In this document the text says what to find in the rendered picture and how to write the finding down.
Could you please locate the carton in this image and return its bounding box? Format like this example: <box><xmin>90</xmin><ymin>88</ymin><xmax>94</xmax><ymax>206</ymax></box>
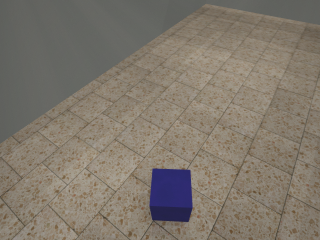
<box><xmin>149</xmin><ymin>168</ymin><xmax>193</xmax><ymax>222</ymax></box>

